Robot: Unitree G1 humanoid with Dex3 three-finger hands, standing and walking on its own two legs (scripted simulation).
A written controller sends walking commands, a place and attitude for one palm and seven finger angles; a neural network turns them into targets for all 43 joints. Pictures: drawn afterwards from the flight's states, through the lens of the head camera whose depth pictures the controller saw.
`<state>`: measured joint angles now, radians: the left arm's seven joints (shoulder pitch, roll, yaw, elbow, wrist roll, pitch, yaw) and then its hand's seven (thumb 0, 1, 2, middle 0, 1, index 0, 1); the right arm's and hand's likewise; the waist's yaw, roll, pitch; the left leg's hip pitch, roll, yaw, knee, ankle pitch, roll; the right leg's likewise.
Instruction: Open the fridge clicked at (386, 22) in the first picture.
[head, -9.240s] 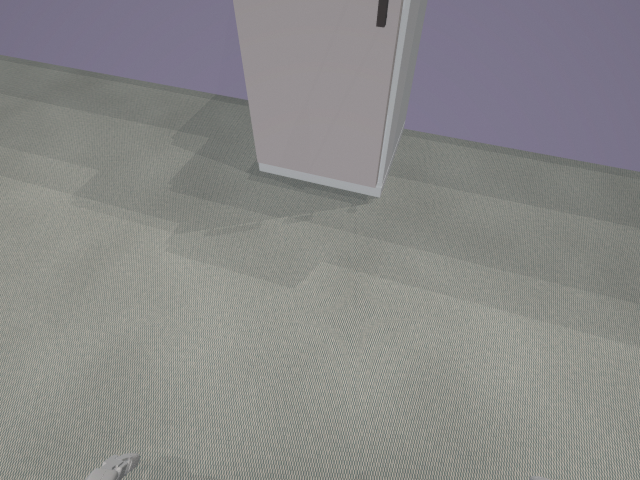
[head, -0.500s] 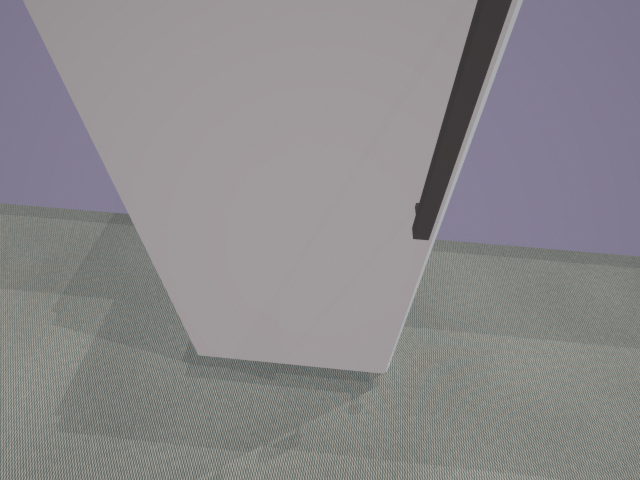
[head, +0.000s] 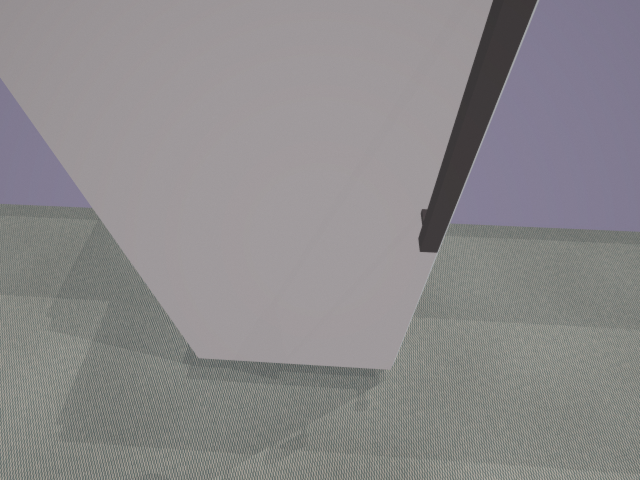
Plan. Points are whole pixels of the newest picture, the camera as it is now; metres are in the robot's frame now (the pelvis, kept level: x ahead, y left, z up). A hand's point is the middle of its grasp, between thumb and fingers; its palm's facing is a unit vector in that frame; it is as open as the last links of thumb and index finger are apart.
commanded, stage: come to a stop and stand still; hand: right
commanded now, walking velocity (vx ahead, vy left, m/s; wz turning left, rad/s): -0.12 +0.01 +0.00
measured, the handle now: (459, 131) +0.45 -0.14 +0.20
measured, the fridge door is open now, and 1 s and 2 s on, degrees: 0 0 0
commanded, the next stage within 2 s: look again from close up in 1.76 s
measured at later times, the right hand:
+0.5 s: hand out of the picture -0.01 -0.17 -0.16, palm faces +0.02 +0.98 -0.21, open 7.3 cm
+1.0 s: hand out of the picture -0.05 -0.18 -0.17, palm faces +0.02 +0.98 -0.22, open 7.4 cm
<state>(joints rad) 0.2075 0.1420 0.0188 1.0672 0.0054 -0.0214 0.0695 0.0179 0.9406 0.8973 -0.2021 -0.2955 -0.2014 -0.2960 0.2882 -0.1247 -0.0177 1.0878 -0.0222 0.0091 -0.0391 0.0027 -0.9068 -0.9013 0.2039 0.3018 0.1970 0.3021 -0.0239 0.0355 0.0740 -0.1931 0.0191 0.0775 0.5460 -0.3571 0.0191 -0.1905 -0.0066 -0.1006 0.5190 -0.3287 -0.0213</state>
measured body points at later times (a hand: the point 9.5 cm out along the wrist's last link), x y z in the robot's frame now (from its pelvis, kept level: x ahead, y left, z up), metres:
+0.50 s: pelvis -0.05 +0.02 +0.01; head -0.04 +0.02 +0.46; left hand -0.04 +0.24 -0.15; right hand -0.01 -0.22 -0.15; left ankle -0.04 +0.10 -0.73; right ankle -0.04 -0.10 -0.73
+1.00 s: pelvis -0.05 +0.00 +0.00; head -0.05 +0.01 +0.45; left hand -0.04 +0.24 -0.15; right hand -0.05 -0.23 -0.15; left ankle -0.04 +0.10 -0.73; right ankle -0.04 -0.10 -0.73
